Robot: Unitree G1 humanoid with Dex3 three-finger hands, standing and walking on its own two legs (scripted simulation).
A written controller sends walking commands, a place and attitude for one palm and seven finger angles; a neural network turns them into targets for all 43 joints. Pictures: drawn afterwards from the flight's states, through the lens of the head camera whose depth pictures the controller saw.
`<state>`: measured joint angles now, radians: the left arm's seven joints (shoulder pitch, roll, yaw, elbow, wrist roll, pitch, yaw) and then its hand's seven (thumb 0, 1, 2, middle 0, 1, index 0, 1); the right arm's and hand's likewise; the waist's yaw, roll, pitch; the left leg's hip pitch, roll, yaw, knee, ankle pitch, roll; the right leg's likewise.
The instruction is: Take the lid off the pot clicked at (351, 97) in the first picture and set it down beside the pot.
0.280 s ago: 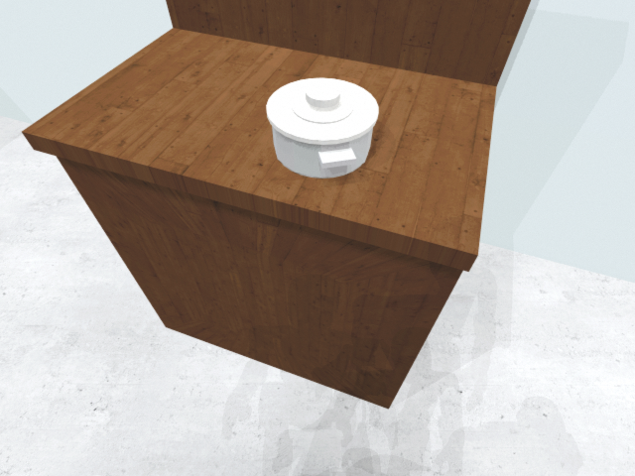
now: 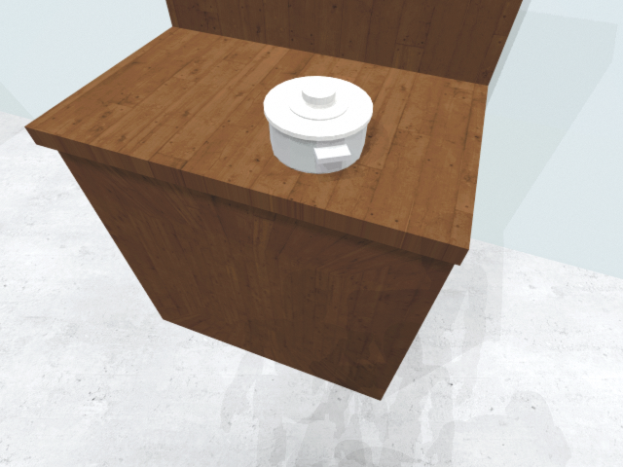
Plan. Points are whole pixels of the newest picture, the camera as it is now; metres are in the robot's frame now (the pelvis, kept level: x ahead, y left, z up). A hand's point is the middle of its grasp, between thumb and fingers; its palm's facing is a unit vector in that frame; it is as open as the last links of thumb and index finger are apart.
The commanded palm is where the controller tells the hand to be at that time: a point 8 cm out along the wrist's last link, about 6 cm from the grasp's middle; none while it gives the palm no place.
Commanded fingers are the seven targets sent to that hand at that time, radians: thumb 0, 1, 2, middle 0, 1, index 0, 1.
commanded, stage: look at it before walking up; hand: left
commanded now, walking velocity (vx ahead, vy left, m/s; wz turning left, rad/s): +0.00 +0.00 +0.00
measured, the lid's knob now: (318, 92) +0.63 +0.03 +0.16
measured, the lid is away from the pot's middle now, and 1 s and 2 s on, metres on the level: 0.00 0.00 0.00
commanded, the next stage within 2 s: turn to face it in 0.36 s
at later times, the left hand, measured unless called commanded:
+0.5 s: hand out of the picture +0.01 +0.17 -0.17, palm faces +0.03 -0.98 -0.20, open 7.3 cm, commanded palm none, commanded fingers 0.00 0.90 0.90 -0.20 -0.30 -0.20 -0.30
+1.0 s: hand out of the picture +0.06 +0.19 -0.18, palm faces -0.07 -0.97 -0.22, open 7.3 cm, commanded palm none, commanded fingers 0.00 0.90 0.90 -0.20 -0.30 -0.20 -0.30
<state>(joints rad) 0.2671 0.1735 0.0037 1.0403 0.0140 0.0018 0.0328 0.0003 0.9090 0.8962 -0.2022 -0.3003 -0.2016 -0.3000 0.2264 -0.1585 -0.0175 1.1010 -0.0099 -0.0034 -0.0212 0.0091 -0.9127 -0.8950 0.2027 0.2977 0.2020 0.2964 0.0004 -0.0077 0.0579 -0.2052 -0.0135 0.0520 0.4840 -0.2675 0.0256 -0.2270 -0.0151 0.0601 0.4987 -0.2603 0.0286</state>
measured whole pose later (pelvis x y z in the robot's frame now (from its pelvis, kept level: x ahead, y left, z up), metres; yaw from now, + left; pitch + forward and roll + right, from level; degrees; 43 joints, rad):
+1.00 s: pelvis -0.01 +0.00 -0.01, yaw -8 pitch +1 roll +0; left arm 0.24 0.20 0.07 0.93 0.02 0.03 0.02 0.00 0.91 0.90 -0.20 -0.30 -0.20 -0.30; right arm 0.15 -0.21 -0.06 0.96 0.00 0.00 -0.04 0.01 -0.91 -0.90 0.20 0.30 0.20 0.30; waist 0.02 -0.02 0.09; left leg -0.28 0.00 0.02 0.59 -0.33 0.00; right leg -0.35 0.07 0.18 0.59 -0.26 0.02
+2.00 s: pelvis +0.05 +0.02 +0.00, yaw -16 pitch +0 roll -1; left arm 0.24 0.22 0.06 0.98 0.02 0.04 0.02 0.00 0.91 0.90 -0.20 -0.30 -0.20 -0.30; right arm 0.16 -0.14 -0.03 1.01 -0.03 0.01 -0.04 0.00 -0.93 -0.89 0.21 0.30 0.21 0.30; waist 0.00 -0.03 0.06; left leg -0.32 0.02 0.06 0.43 -0.12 0.03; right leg -0.34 0.00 0.00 0.89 -0.50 0.02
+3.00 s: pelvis +0.06 -0.01 +0.00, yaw -17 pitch +1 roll +1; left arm 0.25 0.18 0.00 1.04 0.01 0.00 0.04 0.00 0.91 0.90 -0.20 -0.30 -0.20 -0.30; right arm 0.25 -0.19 0.00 1.06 -0.01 -0.01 -0.03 0.01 -0.92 -0.89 0.20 0.30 0.20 0.30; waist 0.00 0.02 0.02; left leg -0.22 -0.02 0.03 0.51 -0.30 0.00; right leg -0.18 -0.01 0.00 0.55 -0.38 -0.01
